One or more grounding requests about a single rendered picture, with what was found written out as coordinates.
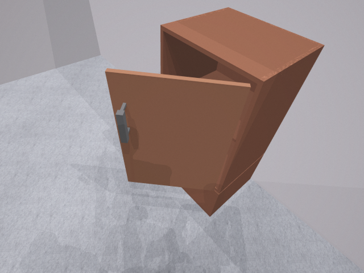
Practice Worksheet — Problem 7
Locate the cupboard door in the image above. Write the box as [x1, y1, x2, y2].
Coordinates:
[105, 68, 251, 191]

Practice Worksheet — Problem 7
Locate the handle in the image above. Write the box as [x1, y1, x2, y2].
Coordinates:
[115, 103, 130, 143]

